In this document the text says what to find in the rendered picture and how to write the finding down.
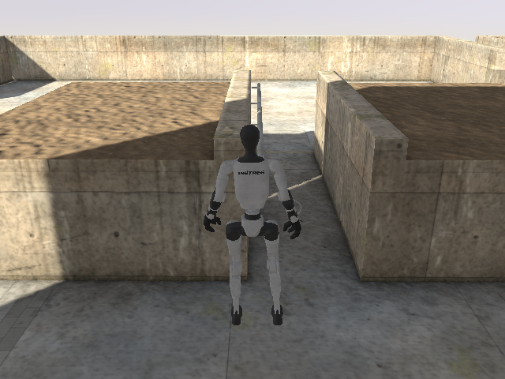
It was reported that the robot right shin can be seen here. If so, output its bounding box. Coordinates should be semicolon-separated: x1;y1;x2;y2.
269;259;281;314

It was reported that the robot left upper arm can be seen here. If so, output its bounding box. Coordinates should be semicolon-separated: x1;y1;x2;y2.
213;159;234;203

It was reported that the robot left forearm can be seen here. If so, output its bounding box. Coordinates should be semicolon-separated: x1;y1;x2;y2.
206;191;222;220

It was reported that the left robot hand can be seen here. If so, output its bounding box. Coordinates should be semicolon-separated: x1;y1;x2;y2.
204;215;221;232

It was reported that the humanoid robot torso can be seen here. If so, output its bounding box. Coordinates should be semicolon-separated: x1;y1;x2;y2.
233;155;270;237

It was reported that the robot right upper arm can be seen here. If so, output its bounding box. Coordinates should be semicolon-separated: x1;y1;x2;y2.
267;159;290;201

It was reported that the robot right forearm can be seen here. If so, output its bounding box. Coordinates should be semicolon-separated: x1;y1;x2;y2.
282;190;298;223

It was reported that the right robot hand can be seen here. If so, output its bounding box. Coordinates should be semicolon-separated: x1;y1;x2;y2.
283;220;301;239

